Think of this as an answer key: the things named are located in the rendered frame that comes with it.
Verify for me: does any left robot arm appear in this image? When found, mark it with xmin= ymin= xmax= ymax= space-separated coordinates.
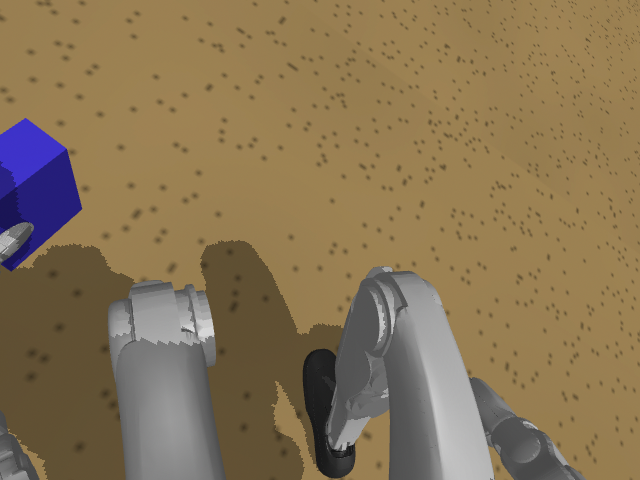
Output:
xmin=0 ymin=410 xmax=40 ymax=480

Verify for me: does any right robot foot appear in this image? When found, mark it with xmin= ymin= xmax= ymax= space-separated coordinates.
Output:
xmin=303 ymin=349 xmax=355 ymax=478

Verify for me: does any right robot arm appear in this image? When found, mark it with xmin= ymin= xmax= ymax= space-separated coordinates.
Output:
xmin=491 ymin=417 xmax=586 ymax=480

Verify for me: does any left robot hand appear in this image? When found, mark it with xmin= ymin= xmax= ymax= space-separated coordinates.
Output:
xmin=0 ymin=222 xmax=34 ymax=273

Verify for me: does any carton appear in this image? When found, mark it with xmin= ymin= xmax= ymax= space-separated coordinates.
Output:
xmin=0 ymin=118 xmax=82 ymax=272

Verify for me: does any right robot hand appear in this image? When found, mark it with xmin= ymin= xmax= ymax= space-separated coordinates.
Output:
xmin=469 ymin=377 xmax=518 ymax=448

